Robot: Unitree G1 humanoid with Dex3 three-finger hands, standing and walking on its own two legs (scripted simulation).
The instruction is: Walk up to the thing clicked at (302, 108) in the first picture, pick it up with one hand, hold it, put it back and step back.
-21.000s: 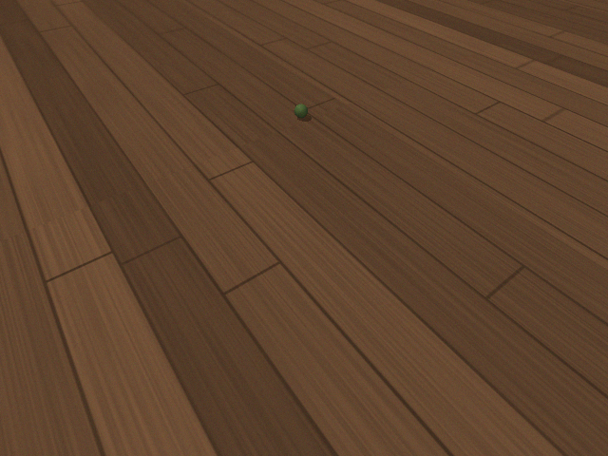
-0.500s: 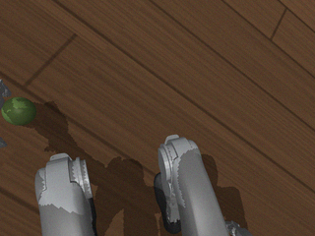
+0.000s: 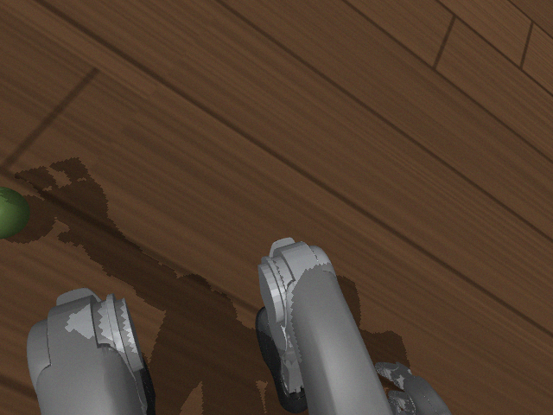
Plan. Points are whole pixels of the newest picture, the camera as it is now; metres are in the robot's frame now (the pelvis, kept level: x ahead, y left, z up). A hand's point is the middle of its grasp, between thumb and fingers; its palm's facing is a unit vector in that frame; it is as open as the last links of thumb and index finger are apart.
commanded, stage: rest palm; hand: left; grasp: from above
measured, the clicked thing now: out of the picture +0.47 +0.32 -0.28
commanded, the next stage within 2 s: close in 1.08 s
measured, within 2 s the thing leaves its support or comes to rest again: neither
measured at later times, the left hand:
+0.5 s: hand out of the picture +0.45 +0.32 -0.22, palm faces -0.42 -0.13 -0.90, open 14.1 cm
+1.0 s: hand out of the picture +0.46 +0.31 -0.25, palm faces -0.46 -0.17 -0.87, open 14.1 cm
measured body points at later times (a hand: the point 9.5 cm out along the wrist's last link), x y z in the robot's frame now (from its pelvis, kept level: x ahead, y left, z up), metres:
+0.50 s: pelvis +0.00 +0.00 -0.01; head +0.25 +0.12 +0.34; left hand +0.46 +0.32 -0.17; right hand +0.08 -0.28 -0.09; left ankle +0.08 +0.13 -0.29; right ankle +0.11 -0.14 -0.28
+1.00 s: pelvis +0.01 +0.00 -0.02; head +0.28 +0.10 +0.33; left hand +0.48 +0.32 -0.20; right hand +0.05 -0.25 -0.09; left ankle +0.08 +0.13 -0.29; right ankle +0.11 -0.14 -0.29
